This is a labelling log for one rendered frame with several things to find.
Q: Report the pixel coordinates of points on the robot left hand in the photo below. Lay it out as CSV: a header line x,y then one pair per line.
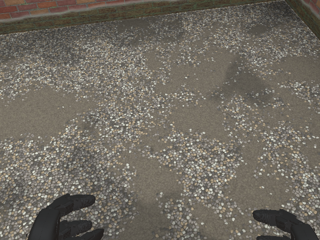
x,y
47,225

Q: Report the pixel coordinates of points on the robot right hand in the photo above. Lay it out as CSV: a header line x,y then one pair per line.
x,y
285,221

